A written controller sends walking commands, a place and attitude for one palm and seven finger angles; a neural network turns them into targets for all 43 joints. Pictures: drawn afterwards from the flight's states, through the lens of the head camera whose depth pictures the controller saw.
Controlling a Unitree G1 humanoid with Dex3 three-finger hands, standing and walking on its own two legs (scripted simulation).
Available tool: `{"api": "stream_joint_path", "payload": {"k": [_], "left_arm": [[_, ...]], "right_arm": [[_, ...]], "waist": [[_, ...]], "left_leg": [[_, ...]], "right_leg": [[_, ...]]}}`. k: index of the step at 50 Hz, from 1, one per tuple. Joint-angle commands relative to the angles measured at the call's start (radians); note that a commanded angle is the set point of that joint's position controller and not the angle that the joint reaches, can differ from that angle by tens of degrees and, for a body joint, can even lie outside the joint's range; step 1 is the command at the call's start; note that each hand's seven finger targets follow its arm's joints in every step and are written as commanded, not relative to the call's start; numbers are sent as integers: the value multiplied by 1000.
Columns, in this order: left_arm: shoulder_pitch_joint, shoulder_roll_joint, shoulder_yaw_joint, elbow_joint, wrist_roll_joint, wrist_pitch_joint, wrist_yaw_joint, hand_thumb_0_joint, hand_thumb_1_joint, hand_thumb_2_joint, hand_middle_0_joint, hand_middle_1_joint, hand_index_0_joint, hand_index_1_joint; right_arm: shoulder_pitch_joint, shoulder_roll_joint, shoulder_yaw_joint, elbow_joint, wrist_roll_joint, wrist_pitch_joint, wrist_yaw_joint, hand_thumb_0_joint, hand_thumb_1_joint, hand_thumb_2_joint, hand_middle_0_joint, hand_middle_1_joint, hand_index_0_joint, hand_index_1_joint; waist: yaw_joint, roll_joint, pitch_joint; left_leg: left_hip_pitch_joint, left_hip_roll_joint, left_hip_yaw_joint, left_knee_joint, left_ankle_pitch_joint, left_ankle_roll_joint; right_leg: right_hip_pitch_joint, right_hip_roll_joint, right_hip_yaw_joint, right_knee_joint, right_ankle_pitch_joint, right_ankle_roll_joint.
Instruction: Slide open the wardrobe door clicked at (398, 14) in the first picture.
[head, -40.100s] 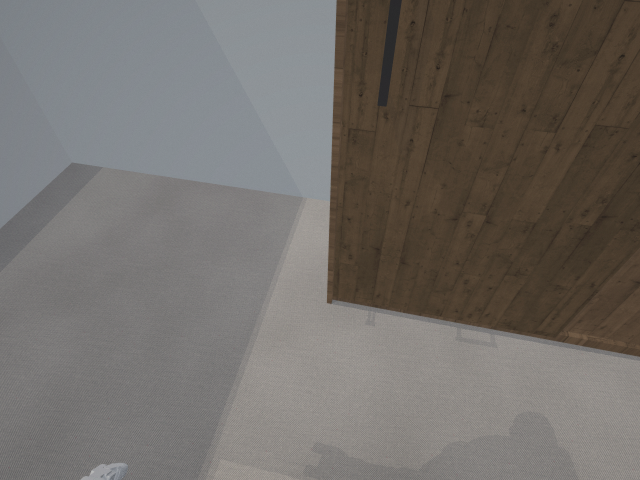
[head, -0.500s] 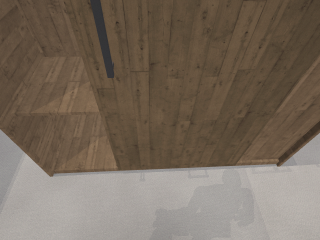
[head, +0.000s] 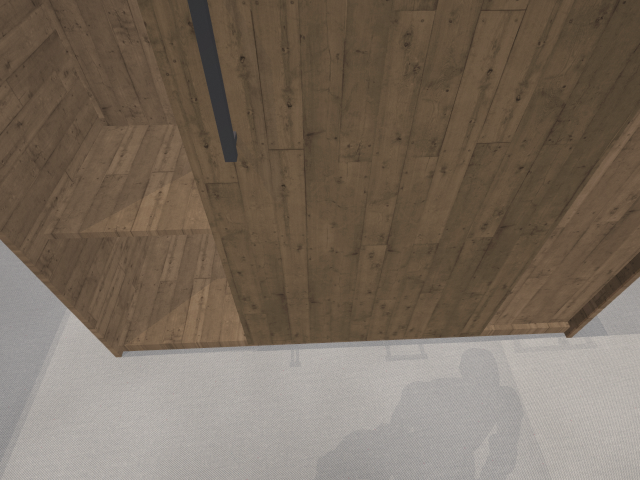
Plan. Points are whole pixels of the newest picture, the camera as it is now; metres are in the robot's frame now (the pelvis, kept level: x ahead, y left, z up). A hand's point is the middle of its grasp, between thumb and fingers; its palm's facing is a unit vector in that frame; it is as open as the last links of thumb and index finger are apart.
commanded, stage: let the arm hang, fingers relaxed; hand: left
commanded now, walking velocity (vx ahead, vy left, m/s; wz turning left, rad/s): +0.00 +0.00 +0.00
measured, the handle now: (215, 65) +0.58 +0.18 +0.22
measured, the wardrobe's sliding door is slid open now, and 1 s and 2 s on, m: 0.43 0.43 0.43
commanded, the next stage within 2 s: look to check the result in 0.30 s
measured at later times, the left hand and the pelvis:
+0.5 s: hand out of the picture +0.03 +0.17 -0.17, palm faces +0.03 -0.98 -0.19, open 7.3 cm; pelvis +0.02 +0.00 +0.00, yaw +0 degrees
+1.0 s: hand out of the picture +0.07 +0.18 -0.17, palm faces +0.02 -0.98 -0.21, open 7.4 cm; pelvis +0.04 -0.01 +0.01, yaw +0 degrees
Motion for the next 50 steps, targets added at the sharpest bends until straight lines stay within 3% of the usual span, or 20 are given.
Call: {"api": "stream_joint_path", "payload": {"k": [1,3,9,13,26,30,37,42,50], "left_arm": [[51,99,18,-28,-2,-16,9,0,900,900,-200,-300,-200,-300],[51,92,17,-21,-2,-18,9,0,900,900,-200,-300,-200,-300],[39,103,14,-20,-3,-21,8,0,900,900,-200,-300,-200,-300],[33,108,13,-19,-5,-27,9,0,900,900,-200,-300,-200,-300],[17,132,9,-8,-7,-35,11,0,900,900,-200,-300,-200,-300],[11,135,10,-8,-7,-32,10,0,900,900,-200,-300,-200,-300],[6,139,10,-9,-9,-36,11,0,900,900,-200,-300,-200,-300],[-2,151,11,-12,-9,-37,10,0,900,900,-200,-300,-200,-300],[-11,169,16,-21,-9,-40,10,0,900,900,-200,-300,-200,-300]], "right_arm": [[50,-101,-21,-31,-1,-23,-10,0,-900,-900,200,300,200,300],[41,-101,-21,-30,-1,-25,-11,0,-900,-900,200,300,200,300],[27,-107,-20,-25,0,-21,-10,0,-900,-900,200,300,200,300],[17,-118,-17,-22,2,-28,-10,0,-900,-900,200,300,200,300],[-26,-145,-14,-6,6,-33,-12,0,-900,-900,200,300,200,300],[-37,-150,-12,-5,7,-31,-13,0,-900,-900,200,300,200,300],[-37,-154,-10,2,6,-35,-14,0,-900,-900,200,300,200,300],[-46,-160,-11,4,7,-36,-15,0,-900,-900,200,300,200,300],[-46,-177,-15,0,8,-38,-15,0,-900,-900,200,300,200,300]], "waist": [[4,0,22],[6,19,30],[-1,-15,42],[-1,-18,-1],[-2,-31,-21],[0,-9,3],[-1,-31,-25],[1,-17,1],[1,-29,-18]], "left_leg": [[-58,99,-111,-131,-30,35],[-58,100,-110,-135,-12,33],[-29,91,-96,-123,4,26],[15,97,-91,-115,88,25],[89,105,-80,-112,195,17],[86,108,-82,-124,182,16],[114,111,-77,-124,231,16],[109,110,-77,-131,227,13],[124,114,-77,-133,240,15]], "right_leg": [[30,-83,93,-97,-43,-23],[37,-83,94,-93,-17,-22],[25,-93,104,-120,-26,-21],[56,-98,100,-110,52,-19],[96,-111,96,-116,184,-16],[89,-105,97,-126,157,-15],[118,-113,97,-121,226,-16],[117,-114,100,-129,229,-17],[135,-114,97,-132,246,-20]]}}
